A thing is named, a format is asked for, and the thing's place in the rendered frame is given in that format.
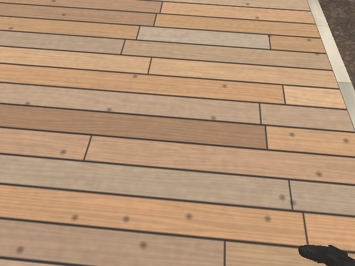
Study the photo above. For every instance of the right robot hand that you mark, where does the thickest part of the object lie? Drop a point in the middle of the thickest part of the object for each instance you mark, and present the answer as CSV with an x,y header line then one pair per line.
x,y
330,256

